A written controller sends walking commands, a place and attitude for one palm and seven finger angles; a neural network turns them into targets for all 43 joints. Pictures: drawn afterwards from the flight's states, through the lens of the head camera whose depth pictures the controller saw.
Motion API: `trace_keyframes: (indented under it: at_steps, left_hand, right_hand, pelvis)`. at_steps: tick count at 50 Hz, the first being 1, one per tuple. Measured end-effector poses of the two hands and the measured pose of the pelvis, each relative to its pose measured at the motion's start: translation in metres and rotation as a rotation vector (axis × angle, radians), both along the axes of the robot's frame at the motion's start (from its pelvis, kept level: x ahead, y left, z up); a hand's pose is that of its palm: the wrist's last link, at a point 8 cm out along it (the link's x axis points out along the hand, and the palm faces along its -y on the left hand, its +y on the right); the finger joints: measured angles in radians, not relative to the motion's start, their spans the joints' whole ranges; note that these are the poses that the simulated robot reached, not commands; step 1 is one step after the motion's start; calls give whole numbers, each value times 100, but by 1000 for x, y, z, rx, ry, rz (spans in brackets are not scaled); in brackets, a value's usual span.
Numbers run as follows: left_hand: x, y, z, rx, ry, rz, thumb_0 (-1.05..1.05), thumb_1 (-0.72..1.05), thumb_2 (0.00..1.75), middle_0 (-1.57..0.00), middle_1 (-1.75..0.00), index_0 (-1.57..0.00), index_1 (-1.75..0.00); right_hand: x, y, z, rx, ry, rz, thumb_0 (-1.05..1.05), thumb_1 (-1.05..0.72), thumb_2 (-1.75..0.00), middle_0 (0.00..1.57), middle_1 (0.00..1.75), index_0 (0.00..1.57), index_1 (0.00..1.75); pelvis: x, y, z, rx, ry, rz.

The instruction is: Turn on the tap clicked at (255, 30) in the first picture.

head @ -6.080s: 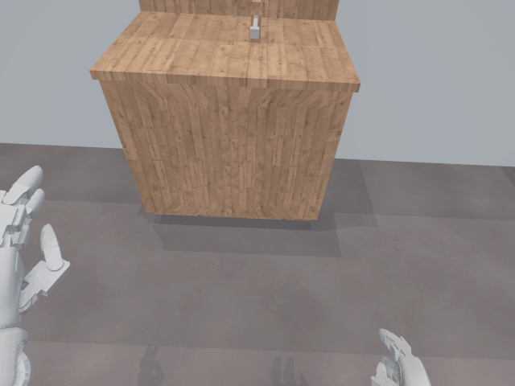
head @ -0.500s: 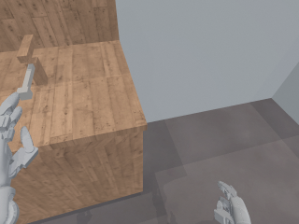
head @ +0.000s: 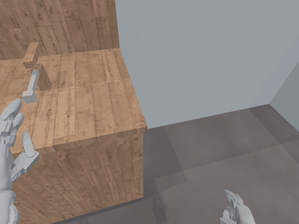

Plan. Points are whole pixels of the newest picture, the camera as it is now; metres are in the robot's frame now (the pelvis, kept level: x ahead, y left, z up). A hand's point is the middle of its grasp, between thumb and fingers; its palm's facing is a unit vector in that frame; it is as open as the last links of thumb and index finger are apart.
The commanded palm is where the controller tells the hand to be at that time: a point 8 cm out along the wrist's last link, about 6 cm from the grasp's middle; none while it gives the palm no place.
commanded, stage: shuffle to correct the standing spot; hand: left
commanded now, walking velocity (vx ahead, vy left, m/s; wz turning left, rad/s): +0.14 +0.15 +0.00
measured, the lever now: (29, 96) +0.43 +0.39 +0.11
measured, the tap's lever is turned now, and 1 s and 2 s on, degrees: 0 0 0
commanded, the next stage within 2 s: come to a stop and stand still in 0.50 s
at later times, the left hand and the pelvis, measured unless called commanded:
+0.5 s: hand (28, 136) +0.26 +0.28 +0.16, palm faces +0.40 -0.84 -0.37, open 7.4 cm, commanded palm +0.21 +0.32 +0.18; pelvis +0.04 +0.04 -0.02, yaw -2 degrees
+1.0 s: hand (17, 105) +0.33 +0.34 +0.17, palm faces +0.35 -0.87 -0.35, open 7.4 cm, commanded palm +0.27 +0.38 +0.18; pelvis +0.09 +0.11 -0.01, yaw -4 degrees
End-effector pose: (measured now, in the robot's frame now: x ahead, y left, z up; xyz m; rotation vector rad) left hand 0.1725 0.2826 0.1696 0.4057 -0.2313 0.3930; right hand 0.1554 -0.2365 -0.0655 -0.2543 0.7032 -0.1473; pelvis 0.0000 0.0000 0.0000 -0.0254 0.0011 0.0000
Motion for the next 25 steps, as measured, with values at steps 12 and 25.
trace_keyframes:
  at_steps: [12,25]
  left_hand:
    - [17,22,0,38,-33,5,2,89,89,-21,-30,-21,-30]
    - [44,39,0,78,-82,-57,1,89,89,-21,-30,-21,-30]
  right_hand:
    - [10,15,-14,9,14,-18,1,-90,-90,20,30,20,30]
    - [36,41,-28,28,47,-26,1,-90,-90,20,30,20,30]
  pelvis:
    - [16,18,-11,5,1,-6]
    - [37,43,-24,14,-2,-35]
